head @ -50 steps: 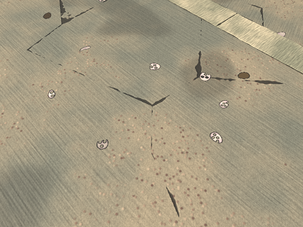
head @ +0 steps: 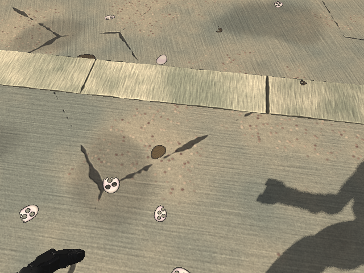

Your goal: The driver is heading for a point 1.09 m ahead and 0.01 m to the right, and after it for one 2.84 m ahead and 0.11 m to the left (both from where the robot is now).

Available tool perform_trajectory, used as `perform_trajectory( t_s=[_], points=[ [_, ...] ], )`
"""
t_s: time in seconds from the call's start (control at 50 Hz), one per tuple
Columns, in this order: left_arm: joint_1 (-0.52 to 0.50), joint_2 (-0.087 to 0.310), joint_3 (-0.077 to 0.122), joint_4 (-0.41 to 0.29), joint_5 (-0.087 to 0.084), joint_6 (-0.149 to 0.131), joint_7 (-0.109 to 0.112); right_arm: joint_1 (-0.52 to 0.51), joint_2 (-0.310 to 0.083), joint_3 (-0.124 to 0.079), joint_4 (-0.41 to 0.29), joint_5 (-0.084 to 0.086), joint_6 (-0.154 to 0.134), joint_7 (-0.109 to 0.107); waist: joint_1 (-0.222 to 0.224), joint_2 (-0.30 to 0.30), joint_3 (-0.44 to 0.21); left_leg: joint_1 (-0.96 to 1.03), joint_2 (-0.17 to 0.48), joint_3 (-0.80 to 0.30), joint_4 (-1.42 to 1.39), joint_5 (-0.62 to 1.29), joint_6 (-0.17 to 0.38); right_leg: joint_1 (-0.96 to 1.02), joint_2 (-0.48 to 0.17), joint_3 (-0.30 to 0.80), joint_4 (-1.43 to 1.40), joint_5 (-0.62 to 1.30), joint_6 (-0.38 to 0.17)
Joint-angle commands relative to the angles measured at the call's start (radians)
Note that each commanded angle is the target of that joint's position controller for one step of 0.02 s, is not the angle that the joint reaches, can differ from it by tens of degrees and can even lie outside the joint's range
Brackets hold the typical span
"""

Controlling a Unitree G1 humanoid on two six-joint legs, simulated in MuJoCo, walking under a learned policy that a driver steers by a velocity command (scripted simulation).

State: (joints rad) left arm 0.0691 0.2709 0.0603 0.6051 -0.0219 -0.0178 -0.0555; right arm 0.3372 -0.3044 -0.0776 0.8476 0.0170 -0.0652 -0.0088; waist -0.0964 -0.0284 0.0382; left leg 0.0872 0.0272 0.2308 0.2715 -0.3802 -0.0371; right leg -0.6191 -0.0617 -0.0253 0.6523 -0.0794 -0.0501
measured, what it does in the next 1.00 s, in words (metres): walks ahead: right foot, then left foot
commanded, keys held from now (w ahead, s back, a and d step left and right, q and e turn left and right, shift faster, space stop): w+e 0.20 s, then w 0.80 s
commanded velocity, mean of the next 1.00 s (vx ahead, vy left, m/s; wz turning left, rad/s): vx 0.50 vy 0.00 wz -0.26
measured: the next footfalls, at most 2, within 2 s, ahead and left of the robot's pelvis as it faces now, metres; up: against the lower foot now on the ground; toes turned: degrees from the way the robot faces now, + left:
right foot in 0.06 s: +0.20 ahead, -0.11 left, +0.00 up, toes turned -4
left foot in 0.54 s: +0.52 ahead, +0.06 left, +0.00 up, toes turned -12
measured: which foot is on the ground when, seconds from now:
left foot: down 0.00-0.04, up 0.06-0.52, down 0.54-1.00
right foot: up 0.00-0.04, down 0.06-0.56, up 0.58-1.00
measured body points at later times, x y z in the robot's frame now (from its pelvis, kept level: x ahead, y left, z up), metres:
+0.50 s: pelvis +0.30 -0.02 +0.00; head +0.32 -0.04 +0.45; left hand +0.39 +0.25 -0.11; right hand +0.47 -0.30 -0.08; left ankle +0.48 +0.07 -0.71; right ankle +0.16 -0.10 -0.73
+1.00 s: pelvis +0.57 -0.07 +0.01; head +0.60 -0.08 +0.46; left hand +0.84 +0.10 -0.07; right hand +0.50 -0.34 -0.12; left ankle +0.48 +0.07 -0.73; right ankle +0.70 -0.24 -0.70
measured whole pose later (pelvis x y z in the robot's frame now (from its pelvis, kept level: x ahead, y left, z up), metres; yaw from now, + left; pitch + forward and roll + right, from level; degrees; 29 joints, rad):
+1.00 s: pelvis +0.57 -0.07 +0.01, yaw -13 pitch +2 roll +2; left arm 0.06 0.25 0.03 0.67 -0.01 -0.07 -0.03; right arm 0.38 -0.29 -0.05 0.86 0.02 -0.06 0.01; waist -0.10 -0.03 0.02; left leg 0.02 -0.04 0.02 0.24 -0.30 0.03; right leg -0.59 -0.07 0.03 0.55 0.02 -0.01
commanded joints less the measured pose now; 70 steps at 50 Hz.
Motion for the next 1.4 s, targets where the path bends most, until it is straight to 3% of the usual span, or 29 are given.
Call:
perform_trajectory(
  t_s=[0.02,0.04,0.06,0.08,0.1,0.12,0.16,0.24,0.34,0.46,0.5,0.54,0.56,0.58,0.6,0.62,0.66,0.74,0.88,0.98,1.02,1.06,1.08,1.1,1.12,1.14,1.18,1.26,1.4],
  points=[
    [0.067,0.127,0.052,-0.066,0.003,-0.007,-0.004,-0.042,-0.219,-0.054,-0.056,0.016,0.009,-0.012,0.124,0.136,-0.064,-0.007,0.244,-0.038,0.209,1.075,0.132,0.196,0.099,-0.089,-0.035,-0.11,-0.069],
    [0.233,0.176,0.083,-0.022,0.001,-0.003,0.007,-0.055,-0.208,-0.049,-0.061,0.019,0.012,-0.016,0.216,0.112,-0.148,-0.098,0.212,-0.011,0.417,1.057,0.102,0.438,0.136,-0.087,-0.101,-0.039,-0.109],
    [0.383,0.255,0.112,0.013,-0.003,0.009,0.03,-0.033,-0.15,-0.026,-0.079,-0.012,0.006,-0.017,0.266,-0.015,-0.237,-0.364,0.166,-0.013,0.734,0.656,0.058,0.749,0.005,0.134,-0.111,-0.031,-0.169],
    [0.325,0.354,0.114,-0.005,-0.008,-0.007,0.03,0.055,-0.021,0.02,-0.142,-0.041,-0.023,0.0,0.127,-0.248,-0.345,-0.784,-0.044,-0.148,1.06,-0.223,0.009,1.029,-0.239,0.728,-0.225,-0.224,-0.366],
    [0.362,0.258,0.089,-0.022,-0.004,-0.02,0.025,-0.074,-0.116,0.004,-0.151,-0.002,-0.058,0.014,0.223,-0.12,-0.403,-0.892,-0.024,-0.327,1.136,-0.199,0.025,1.038,-0.261,0.83,-0.345,-0.336,-0.357],
    [0.325,0.213,0.073,-0.008,0.003,-0.033,0.023,-0.154,-0.146,-0.003,-0.18,0.027,-0.075,0.02,0.219,-0.086,-0.249,-0.95,0.015,-0.317,1.099,-0.095,0.045,0.923,-0.234,0.688,-0.363,-0.26,-0.311],
    [0.199,0.162,0.055,-0.021,0.005,-0.039,0.027,-0.153,-0.136,-0.003,-0.163,-0.016,-0.081,0.007,0.128,0.014,-0.12,-0.826,0.081,-0.315,0.927,0.031,0.037,0.636,-0.151,0.488,-0.372,-0.043,-0.256],
    [0.156,0.144,0.044,-0.02,0.017,-0.048,0.046,-0.113,-0.103,-0.001,-0.15,-0.032,-0.038,0.011,0.068,-0.01,-0.085,-0.703,0.096,-0.287,0.778,0.119,-0.015,0.424,-0.102,0.343,-0.428,0.18,-0.258],
    [0.234,0.161,0.043,0.039,0.011,-0.048,0.064,-0.288,-0.039,0.029,-0.183,-0.027,-0.038,0.023,0.144,-0.032,-0.036,-0.633,0.053,-0.256,0.413,0.472,-0.029,0.363,-0.033,0.206,-0.436,0.117,-0.184],
    [0.325,0.174,0.045,0.106,0.004,-0.041,0.063,-0.386,-0.08,0.018,-0.223,-0.012,-0.053,0.047,0.178,-0.049,0.009,-0.667,0.025,-0.275,0.247,0.429,0.035,0.548,-0.132,0.298,-0.364,0.069,-0.163],
    [0.32,0.18,0.049,0.116,0.006,-0.031,0.065,-0.344,-0.093,0.011,-0.218,-0.012,-0.056,0.05,0.151,-0.073,0.001,-0.62,0.01,-0.258,0.227,0.338,0.067,0.6,-0.149,0.313,-0.313,0.182,-0.143],
    [0.295,0.155,0.037,0.11,0.012,-0.025,0.066,-0.146,-0.144,-0.017,-0.168,-0.021,-0.061,0.041,0.047,-0.052,-0.133,-0.318,-0.001,-0.235,0.206,0.369,0.127,0.564,-0.066,0.245,-0.073,0.415,-0.096],
    [0.327,0.11,0.017,0.088,0.03,-0.027,0.068,0.011,-0.21,-0.033,-0.152,-0.034,-0.061,0.038,0.004,0.06,-0.296,-0.004,0.176,-0.44,0.256,0.407,0.212,0.364,0.017,0.191,0.224,0.203,-0.051],
    [0.448,0.041,-0.002,0.092,0.009,-0.043,0.065,0.095,-0.244,-0.047,-0.111,-0.027,-0.05,0.046,0.037,0.355,-0.403,0.272,0.347,-0.888,0.118,0.139,0.347,0.024,0.164,0.135,0.54,-0.427,0.021],
    [0.388,0.128,0.011,0.099,-0.003,-0.051,0.062,0.1,-0.155,-0.022,-0.111,0.0,-0.046,0.049,0.002,0.251,-0.34,0.258,0.342,-0.968,0.041,-0.078,0.32,-0.104,0.119,0.216,0.642,-0.49,0.017],
    [0.275,0.165,0.022,0.072,-0.013,-0.055,0.059,0.026,-0.122,-0.011,-0.121,0.0,-0.041,0.043,-0.001,0.161,-0.196,0.131,0.317,-0.83,0.022,-0.075,0.281,-0.158,0.07,0.182,0.652,-0.402,0.014],
    [0.184,0.144,0.021,0.05,0.009,-0.061,0.059,-0.069,-0.097,0.002,-0.134,-0.024,-0.033,0.039,0.044,0.072,-0.063,-0.101,0.246,-0.656,-0.022,0.127,0.265,-0.113,-0.005,0.13,0.55,-0.27,0.018],
    [0.225,0.087,0.014,0.065,0.013,-0.045,0.058,-0.082,-0.086,0.008,-0.119,-0.017,-0.045,0.036,0.097,0.122,-0.057,-0.22,0.193,-0.5,-0.093,0.341,0.277,-0.021,-0.047,0.1,0.411,-0.206,0.043],
    [0.004,0.045,-0.008,0.018,0.014,-0.061,0.044,-0.007,-0.139,-0.005,-0.068,-0.002,-0.027,0.018,0.03,0.094,-0.006,-0.22,0.145,-0.327,-0.131,0.426,0.238,0.01,-0.025,0.049,0.003,0.134,0.069],
    [-0.103,0.064,-0.004,-0.021,0.004,-0.073,0.019,0.059,-0.156,-0.012,-0.023,0.007,-0.003,0.013,0.011,0.103,0.026,-0.096,0.211,-0.348,-0.077,0.444,0.222,0.01,0.002,0.049,-0.119,0.096,0.035],
    [-0.07,0.087,0.004,-0.017,0.006,-0.077,0.014,0.049,-0.171,-0.018,-0.016,0.008,0.008,0.007,0.045,0.115,0.005,-0.05,0.228,-0.35,-0.017,0.554,0.203,0.072,0.019,0.038,-0.149,0.025,0.007],
    [0.139,0.149,0.039,0.046,0.015,-0.077,0.023,0.023,-0.16,-0.012,-0.021,0.007,0.016,0.001,0.158,0.101,-0.128,-0.093,0.162,-0.286,0.23,0.799,0.16,0.385,0.062,-0.007,-0.19,0.03,-0.044],
    [0.321,0.216,0.06,0.081,0.025,-0.074,0.034,0.022,-0.112,0.01,-0.045,-0.015,0.014,-0.001,0.228,0.017,-0.279,-0.275,0.109,-0.245,0.515,0.596,0.123,0.686,-0.09,0.155,-0.144,0.068,-0.107],
    [0.375,0.301,0.077,0.102,0.025,-0.067,0.033,0.148,0.004,0.046,-0.066,-0.018,-0.006,0.006,0.167,-0.251,-0.399,-0.681,-0.073,-0.225,0.872,-0.045,0.055,1.02,-0.314,0.619,-0.228,-0.129,-0.27],
    [0.388,0.203,0.052,0.101,0.011,-0.064,0.033,0.098,-0.083,0.029,-0.05,0.0,-0.026,0.013,0.21,-0.194,-0.401,-0.81,-0.049,-0.349,0.999,-0.2,0.06,1.015,-0.317,0.744,-0.321,-0.283,-0.27],
    [0.318,0.166,0.037,0.095,0.013,-0.066,0.037,0.007,-0.137,0.012,-0.078,0.026,-0.038,0.019,0.207,-0.132,-0.244,-0.876,-0.001,-0.348,1.024,-0.126,0.072,0.892,-0.292,0.595,-0.342,-0.272,-0.226],
    [0.204,0.116,0.021,0.089,0.026,-0.069,0.037,-0.076,-0.121,0.011,-0.092,0.011,-0.035,0.016,0.154,-0.031,-0.102,-0.82,0.073,-0.318,0.927,0.023,0.065,0.642,-0.222,0.393,-0.399,-0.111,-0.186],
    [0.154,0.097,0.021,0.118,0.033,-0.1,0.035,-0.018,-0.064,0.01,-0.071,0.012,0.016,0.012,0.084,-0.052,-0.051,-0.709,0.106,-0.34,0.844,0.127,0.037,0.46,-0.186,0.199,-0.507,0.031,-0.177],
    [0.182,0.139,0.031,0.175,0.033,-0.097,0.058,-0.188,-0.025,0.017,-0.122,0.003,0.014,0.03,0.132,-0.014,0.013,-0.748,0.081,-0.298,0.505,0.473,0.029,0.496,-0.148,-0.043,-0.541,0.154,-0.124]
  ],
)
Keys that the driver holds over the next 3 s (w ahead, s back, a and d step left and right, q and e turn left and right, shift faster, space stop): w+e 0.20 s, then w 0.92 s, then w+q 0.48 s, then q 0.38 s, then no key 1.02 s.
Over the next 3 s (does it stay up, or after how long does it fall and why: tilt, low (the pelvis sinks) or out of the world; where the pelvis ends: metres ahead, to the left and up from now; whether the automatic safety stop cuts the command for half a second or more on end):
stays up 1.11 -0.11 0.01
